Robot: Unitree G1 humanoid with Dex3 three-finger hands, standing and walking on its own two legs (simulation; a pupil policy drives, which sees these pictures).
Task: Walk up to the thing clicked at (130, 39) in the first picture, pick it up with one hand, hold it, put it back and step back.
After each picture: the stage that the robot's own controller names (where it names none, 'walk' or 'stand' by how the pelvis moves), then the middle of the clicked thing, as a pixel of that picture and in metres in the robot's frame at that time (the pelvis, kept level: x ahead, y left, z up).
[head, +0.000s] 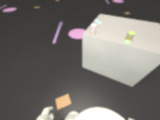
stand; (129, 37) +0.85 -0.37 +0.01
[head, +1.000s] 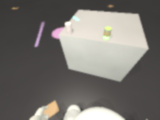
rise first; (106, 33) +0.80 -0.08 +0.04
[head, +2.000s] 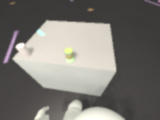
walk; (69, 55) +0.47 +0.23 +0.02
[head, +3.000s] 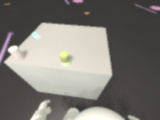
stand; (64, 59) +0.45 +0.23 +0.02
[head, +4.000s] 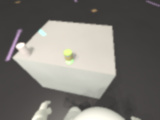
stand; (68, 57) +0.47 +0.20 +0.02
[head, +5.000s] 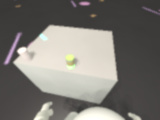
stand; (70, 62) +0.44 +0.19 +0.01
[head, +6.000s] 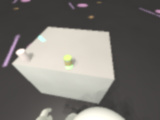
stand; (68, 62) +0.45 +0.20 +0.00
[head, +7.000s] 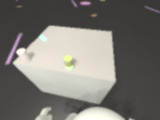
stand; (68, 63) +0.44 +0.20 +0.00
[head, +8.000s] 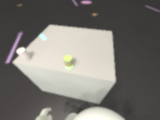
stand; (68, 62) +0.44 +0.20 +0.00
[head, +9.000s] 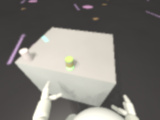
rise first; (69, 63) +0.44 +0.20 +0.01
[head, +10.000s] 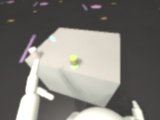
go down; (74, 62) +0.45 +0.20 +0.01
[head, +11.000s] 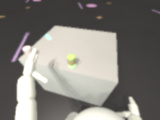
go down; (71, 61) +0.45 +0.18 +0.02
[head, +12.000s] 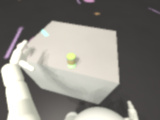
go down; (71, 61) +0.44 +0.18 +0.02
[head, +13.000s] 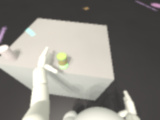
close in; (62, 61) +0.42 +0.19 +0.04
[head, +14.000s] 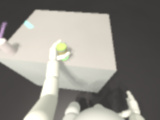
close; (62, 52) +0.46 +0.19 +0.07
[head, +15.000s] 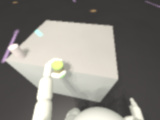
lift; (59, 69) +0.32 +0.22 +0.08
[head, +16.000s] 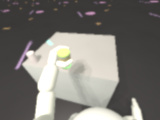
lift; (65, 59) +0.32 +0.17 +0.21
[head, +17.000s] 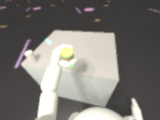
hold; (68, 58) +0.32 +0.15 +0.21
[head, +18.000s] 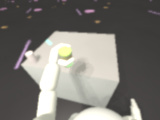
hold; (66, 57) +0.33 +0.16 +0.21
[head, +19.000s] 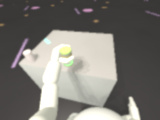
crouch; (66, 56) +0.36 +0.17 +0.18
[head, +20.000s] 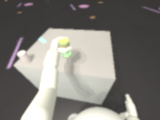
lower; (65, 48) +0.44 +0.18 +0.18
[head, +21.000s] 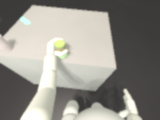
lower; (60, 49) +0.47 +0.20 +0.08
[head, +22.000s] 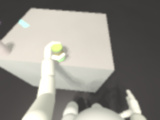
lower; (58, 53) +0.45 +0.21 +0.07
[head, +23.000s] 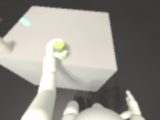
lower; (60, 50) +0.47 +0.20 +0.07
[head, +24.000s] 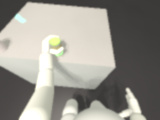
lower; (56, 47) +0.48 +0.21 +0.08
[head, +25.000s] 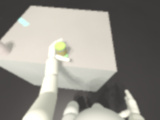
open; (61, 51) +0.46 +0.19 +0.07
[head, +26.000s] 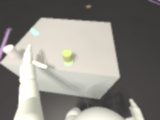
sink last; (68, 58) +0.44 +0.18 +0.05
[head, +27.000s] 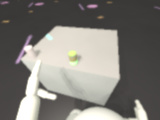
stand; (73, 58) +0.48 +0.19 +0.04
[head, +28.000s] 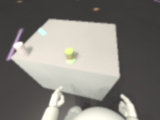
stand; (70, 56) +0.46 +0.19 +0.05
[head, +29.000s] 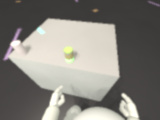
stand; (69, 55) +0.46 +0.19 +0.07
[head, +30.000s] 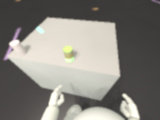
stand; (68, 54) +0.46 +0.19 +0.07
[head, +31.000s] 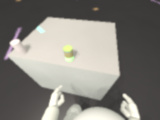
stand; (68, 53) +0.46 +0.20 +0.07
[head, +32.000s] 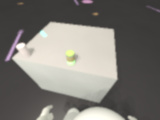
stand; (70, 58) +0.46 +0.19 +0.03
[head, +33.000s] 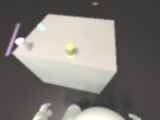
walk; (70, 51) +0.50 +0.19 +0.02
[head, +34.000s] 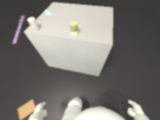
walk; (74, 29) +0.75 +0.23 +0.03
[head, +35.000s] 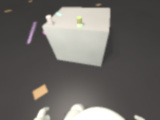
stand; (79, 22) +1.06 +0.24 +0.03
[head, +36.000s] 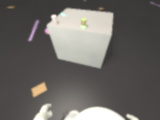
stand; (83, 23) +1.09 +0.18 +0.01
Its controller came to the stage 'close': yes
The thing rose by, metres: 0.21
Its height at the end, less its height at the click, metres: +0.00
